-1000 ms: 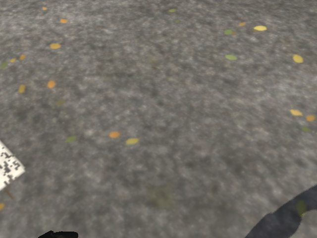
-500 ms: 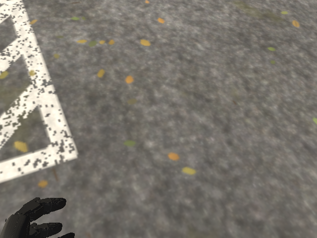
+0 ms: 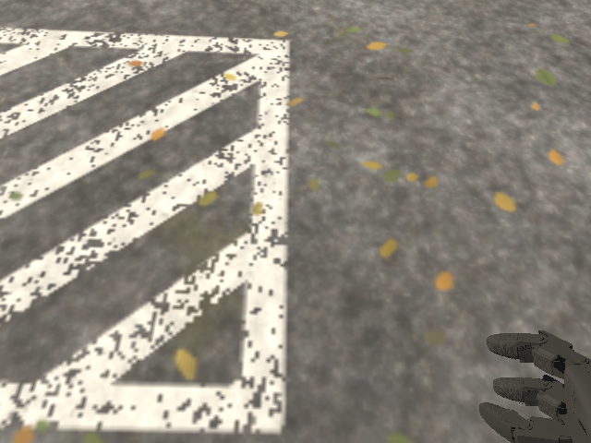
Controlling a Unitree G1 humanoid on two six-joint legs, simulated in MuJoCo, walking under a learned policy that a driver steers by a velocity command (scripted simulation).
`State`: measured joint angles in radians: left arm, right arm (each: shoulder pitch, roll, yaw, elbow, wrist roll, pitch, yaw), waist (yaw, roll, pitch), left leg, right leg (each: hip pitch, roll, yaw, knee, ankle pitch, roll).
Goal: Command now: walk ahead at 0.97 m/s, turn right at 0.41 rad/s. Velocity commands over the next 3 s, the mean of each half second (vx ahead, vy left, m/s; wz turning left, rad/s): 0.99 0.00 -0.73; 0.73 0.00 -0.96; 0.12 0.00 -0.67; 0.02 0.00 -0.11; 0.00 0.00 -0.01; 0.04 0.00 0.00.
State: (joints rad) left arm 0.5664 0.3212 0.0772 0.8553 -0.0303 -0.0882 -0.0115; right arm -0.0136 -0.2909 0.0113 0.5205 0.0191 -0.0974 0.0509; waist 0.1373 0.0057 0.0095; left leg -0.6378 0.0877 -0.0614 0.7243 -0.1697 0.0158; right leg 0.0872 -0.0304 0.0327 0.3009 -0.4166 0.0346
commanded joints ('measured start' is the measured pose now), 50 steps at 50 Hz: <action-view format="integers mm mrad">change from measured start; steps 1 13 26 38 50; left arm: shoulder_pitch -214 -326 -93 -206 -250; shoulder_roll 176 -29 262 122 160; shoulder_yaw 14 -30 52 35 39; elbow -137 -231 -219 -185 -284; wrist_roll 23 -7 28 -4 -3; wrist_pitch -24 70 54 32 135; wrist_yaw -3 -19 -34 35 38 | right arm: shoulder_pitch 384 286 394 -90 82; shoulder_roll -188 -43 -8 -10 -51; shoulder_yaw -101 -79 -35 -40 -77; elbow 62 187 54 -55 -26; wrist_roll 12 -36 -2 -56 -45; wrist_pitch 4 -28 -67 -47 43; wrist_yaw -24 -54 -48 -47 -80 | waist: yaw -368 -127 -94 -56 -133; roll -19 35 -358 -13 67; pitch -71 97 -312 85 -169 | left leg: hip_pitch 725 541 -204 312 623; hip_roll -85 167 -188 -145 221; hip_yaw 96 93 -55 47 -308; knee -32 -551 1014 -134 -358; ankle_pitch -13 133 -443 343 194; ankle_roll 4 83 -15 -92 182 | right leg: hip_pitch -495 -902 405 -591 -772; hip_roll -104 -135 -194 117 -9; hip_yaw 69 68 758 306 76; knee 232 948 158 -2 1184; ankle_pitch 525 314 -6 376 -39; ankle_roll -137 -77 -554 -246 63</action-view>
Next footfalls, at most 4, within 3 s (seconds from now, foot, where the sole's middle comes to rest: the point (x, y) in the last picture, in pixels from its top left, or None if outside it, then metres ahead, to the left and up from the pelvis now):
0.04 left None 0.21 0.15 -0.76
0.48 right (388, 403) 0.60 -0.13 -0.76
0.90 left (428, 258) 1.03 -0.23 -0.76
1.32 right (471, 341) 0.79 -0.33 -0.76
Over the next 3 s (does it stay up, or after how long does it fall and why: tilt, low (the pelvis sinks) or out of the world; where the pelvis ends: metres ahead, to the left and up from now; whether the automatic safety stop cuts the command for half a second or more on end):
stays up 0.91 -0.26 0.02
